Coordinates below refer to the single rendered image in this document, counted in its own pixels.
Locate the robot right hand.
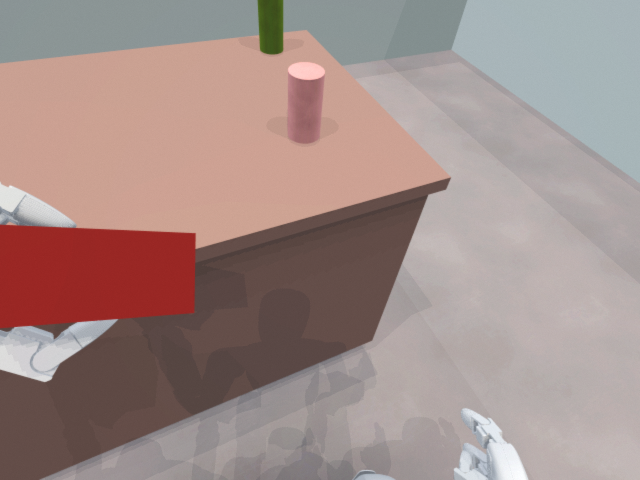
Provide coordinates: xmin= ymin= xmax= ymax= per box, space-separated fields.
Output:
xmin=454 ymin=408 xmax=528 ymax=480

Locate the sponge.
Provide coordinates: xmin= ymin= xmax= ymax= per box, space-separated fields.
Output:
xmin=0 ymin=225 xmax=196 ymax=328

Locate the robot left hand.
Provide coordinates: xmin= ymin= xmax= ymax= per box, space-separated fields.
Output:
xmin=0 ymin=182 xmax=118 ymax=382

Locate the table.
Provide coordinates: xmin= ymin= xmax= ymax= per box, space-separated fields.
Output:
xmin=0 ymin=30 xmax=451 ymax=480

